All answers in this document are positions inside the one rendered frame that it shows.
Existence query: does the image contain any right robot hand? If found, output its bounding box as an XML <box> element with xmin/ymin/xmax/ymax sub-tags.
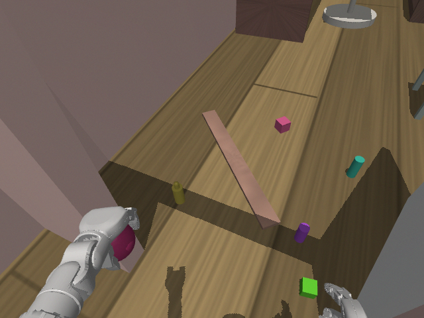
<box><xmin>319</xmin><ymin>283</ymin><xmax>367</xmax><ymax>318</ymax></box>

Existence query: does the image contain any left robot arm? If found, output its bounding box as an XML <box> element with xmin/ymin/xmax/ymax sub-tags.
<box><xmin>19</xmin><ymin>230</ymin><xmax>111</xmax><ymax>318</ymax></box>

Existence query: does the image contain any bookshelf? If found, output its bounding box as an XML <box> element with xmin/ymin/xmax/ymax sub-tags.
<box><xmin>408</xmin><ymin>0</ymin><xmax>424</xmax><ymax>24</ymax></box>

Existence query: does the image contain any office chair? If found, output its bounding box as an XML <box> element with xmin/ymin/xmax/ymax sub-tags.
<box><xmin>322</xmin><ymin>0</ymin><xmax>377</xmax><ymax>28</ymax></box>

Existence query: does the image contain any left robot hand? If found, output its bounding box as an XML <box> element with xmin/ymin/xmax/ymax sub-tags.
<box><xmin>79</xmin><ymin>206</ymin><xmax>140</xmax><ymax>270</ymax></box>

